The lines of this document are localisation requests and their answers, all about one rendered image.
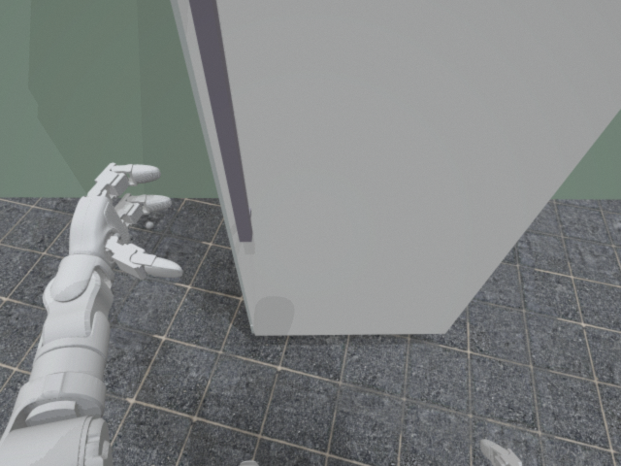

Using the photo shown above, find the handle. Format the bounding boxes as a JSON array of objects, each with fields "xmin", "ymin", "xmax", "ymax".
[{"xmin": 189, "ymin": 0, "xmax": 252, "ymax": 242}]

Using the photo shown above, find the left robot forearm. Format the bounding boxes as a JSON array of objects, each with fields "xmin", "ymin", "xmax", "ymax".
[{"xmin": 0, "ymin": 254, "xmax": 115, "ymax": 448}]

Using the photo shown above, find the robot right hand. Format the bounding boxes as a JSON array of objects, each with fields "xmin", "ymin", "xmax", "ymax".
[{"xmin": 480, "ymin": 439, "xmax": 522, "ymax": 466}]

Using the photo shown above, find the robot left upper arm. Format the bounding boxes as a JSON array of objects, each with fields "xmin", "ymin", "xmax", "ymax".
[{"xmin": 0, "ymin": 416, "xmax": 114, "ymax": 466}]

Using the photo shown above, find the robot left hand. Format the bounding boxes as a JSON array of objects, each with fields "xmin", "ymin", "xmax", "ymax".
[{"xmin": 69, "ymin": 163, "xmax": 182, "ymax": 280}]

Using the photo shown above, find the fridge door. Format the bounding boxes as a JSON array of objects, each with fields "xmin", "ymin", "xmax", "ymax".
[{"xmin": 178, "ymin": 0, "xmax": 621, "ymax": 336}]

